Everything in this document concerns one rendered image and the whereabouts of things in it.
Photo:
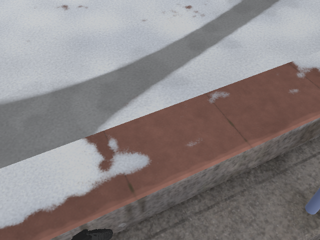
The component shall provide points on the left robot hand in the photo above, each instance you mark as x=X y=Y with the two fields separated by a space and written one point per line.
x=96 y=234

